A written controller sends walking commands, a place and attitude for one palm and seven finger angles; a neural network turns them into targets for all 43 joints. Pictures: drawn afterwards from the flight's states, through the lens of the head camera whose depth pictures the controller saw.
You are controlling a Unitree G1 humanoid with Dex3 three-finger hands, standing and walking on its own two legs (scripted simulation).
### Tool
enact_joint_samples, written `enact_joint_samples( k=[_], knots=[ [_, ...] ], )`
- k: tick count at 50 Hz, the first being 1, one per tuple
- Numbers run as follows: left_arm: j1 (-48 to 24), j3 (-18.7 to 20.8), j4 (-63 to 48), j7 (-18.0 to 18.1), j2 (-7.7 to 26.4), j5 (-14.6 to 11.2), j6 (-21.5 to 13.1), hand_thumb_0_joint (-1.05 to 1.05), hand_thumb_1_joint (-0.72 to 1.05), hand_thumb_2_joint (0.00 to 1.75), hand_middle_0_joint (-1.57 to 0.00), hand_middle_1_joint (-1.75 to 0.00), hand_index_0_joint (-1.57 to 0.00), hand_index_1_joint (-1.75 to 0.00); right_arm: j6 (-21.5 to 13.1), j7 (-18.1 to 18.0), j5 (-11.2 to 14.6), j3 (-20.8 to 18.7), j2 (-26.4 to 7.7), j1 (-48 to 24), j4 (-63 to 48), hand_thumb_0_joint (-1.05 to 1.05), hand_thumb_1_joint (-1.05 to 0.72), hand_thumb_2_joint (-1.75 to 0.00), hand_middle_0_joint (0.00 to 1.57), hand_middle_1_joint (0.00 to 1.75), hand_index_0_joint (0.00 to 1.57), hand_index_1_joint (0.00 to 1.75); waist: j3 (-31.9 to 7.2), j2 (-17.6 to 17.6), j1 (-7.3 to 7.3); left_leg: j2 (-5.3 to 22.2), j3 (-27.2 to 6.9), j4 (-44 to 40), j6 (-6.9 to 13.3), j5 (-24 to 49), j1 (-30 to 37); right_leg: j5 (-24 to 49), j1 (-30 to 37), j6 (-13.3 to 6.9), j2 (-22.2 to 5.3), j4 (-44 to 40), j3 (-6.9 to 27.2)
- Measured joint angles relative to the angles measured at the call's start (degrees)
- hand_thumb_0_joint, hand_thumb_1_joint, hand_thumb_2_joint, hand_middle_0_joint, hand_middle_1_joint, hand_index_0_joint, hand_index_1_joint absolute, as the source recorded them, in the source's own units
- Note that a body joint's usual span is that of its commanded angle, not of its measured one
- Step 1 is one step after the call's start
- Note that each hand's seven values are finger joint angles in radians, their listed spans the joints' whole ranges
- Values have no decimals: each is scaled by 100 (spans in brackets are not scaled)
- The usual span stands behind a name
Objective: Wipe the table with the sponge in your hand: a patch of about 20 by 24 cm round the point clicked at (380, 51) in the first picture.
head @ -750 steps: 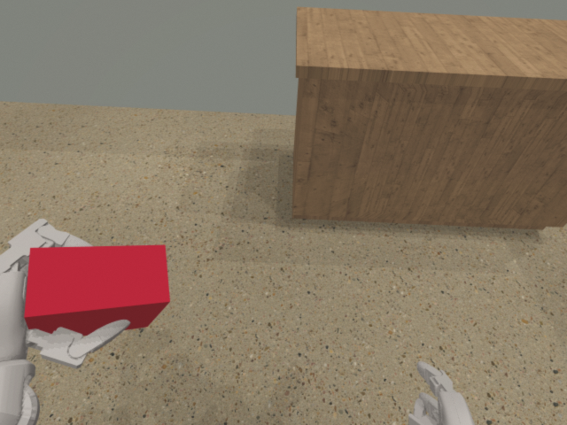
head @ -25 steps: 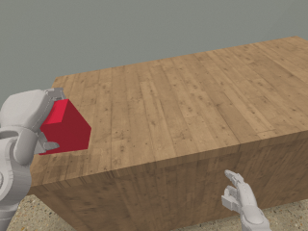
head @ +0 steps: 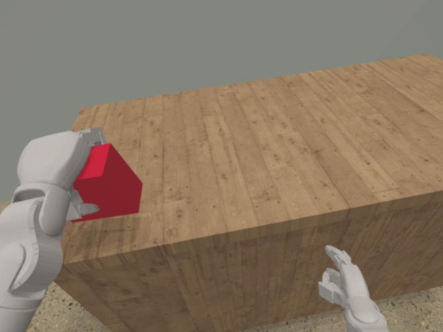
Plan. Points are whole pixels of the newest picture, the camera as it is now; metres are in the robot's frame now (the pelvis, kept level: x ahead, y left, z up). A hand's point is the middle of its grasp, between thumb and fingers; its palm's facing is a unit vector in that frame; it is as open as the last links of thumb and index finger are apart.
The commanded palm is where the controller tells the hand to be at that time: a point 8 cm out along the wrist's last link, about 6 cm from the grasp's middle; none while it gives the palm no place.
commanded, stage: move the sponge above the wiping area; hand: left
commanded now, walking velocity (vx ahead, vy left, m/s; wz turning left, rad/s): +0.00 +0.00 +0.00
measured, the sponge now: (96, 191) +0.26 +0.27 +0.16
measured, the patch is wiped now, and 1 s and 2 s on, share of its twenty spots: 0.00 0.00 0.00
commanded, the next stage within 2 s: none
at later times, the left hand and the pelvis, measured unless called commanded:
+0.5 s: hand (87, 186) +0.26 +0.28 +0.17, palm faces +0.10 -0.04 -0.99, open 10.1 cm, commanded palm +0.22 +0.27 +0.25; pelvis +0.00 -0.01 +0.00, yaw +0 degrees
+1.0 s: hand (95, 186) +0.27 +0.28 +0.16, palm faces +0.06 -0.05 -1.00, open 10.1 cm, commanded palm +0.24 +0.27 +0.23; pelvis +0.01 -0.01 +0.00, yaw +1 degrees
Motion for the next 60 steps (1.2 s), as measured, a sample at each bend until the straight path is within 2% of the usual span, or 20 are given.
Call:
enact_joint_samples(
  k=[8, 17, 22, 27, 33, 39, 45, 55, 60],
  knots=[
    [-103, -184, 207, -42, -42, 133, 7, -1, -50, 103, -72, -133, -75, -134, -31, 9, -13, 42, 32, -1, -20, 1, -90, -90, 20, 30, 18, 29, 7, 0, -29, 12, 11, -8, -9, -3, -10, -6, -24, -18, 12, 8, 13],
    [68, -32, 282, -103, 32, 158, 32, -1, -50, 103, -72, -133, -75, -134, -4, 82, -24, 66, 4, 26, -44, 1, -90, -90, 20, 30, 20, 30, -48, 29, -50, 50, 7, 22, -33, -47, -23, -25, -22, -41, 51, -3, 14],
    [36, -93, 476, -195, 33, 239, 34, -1, -50, 103, -72, -133, -75, -134, -37, 62, -22, 61, -33, 55, -45, 1, -90, -90, 20, 30, 21, 31, -39, 26, -39, 51, -40, 66, -42, -68, -43, -46, -12, -52, 58, 9, -30],
    [-52, -211, 626, -263, 7, 323, -102, -1, -50, 103, -72, -133, -75, -134, -90, 28, -43, 39, -32, 56, -17, 1, -90, -90, 20, 30, 22, 31, -2, 13, -36, 46, -70, 70, -45, -66, -40, -49, 5, -61, 56, 4, -59],
    [-139, -267, 676, -149, -64, 351, -285, -1, -50, 103, -72, -133, -75, -134, -123, 26, -51, 12, 8, 64, 15, 1, -90, -90, 20, 30, 21, 31, 10, 11, -38, 45, -69, 27, -46, -54, -8, -30, 39, -60, 56, -46, -56],
    [-248, -284, 850, -65, -148, 403, -171, -1, -50, 103, -72, -133, -75, -134, -65, 64, -48, 20, 22, 45, 31, 1, -90, -90, 20, 30, 20, 31, -29, 12, -63, 40, -49, -9, -42, -40, -23, -24, 6, -53, 49, -57, -35],
    [-181, -258, 961, -138, -125, 420, -118, -1, -50, 103, -72, -133, -75, -134, -16, 76, -41, 34, 8, 70, 25, 1, -90, -90, 20, 30, 20, 30, -51, 5, -92, 33, -58, 19, -35, -69, -54, -49, -11, -46, 43, -47, -44],
    [-177, -302, 1056, -91, -172, 448, -417, -1, -50, 103, -72, -133, -75, -134, -80, 35, -64, -7, 8, 156, 59, 1, -90, -90, 20, 30, 20, 30, 16, -23, -69, 24, -101, 47, -24, -111, -47, -56, 55, -41, 40, -112, -84],
    [-148, -267, 1034, 13, -209, 458, -404, -1, -50, 103, -72, -133, -75, -134, -56, 73, -69, -9, 33, 159, 63, 1, -90, -90, 20, 30, 20, 30, 9, -34, -78, 20, -83, 21, -18, -117, -35, -50, 66, -32, 35, -147, -65]
  ],
)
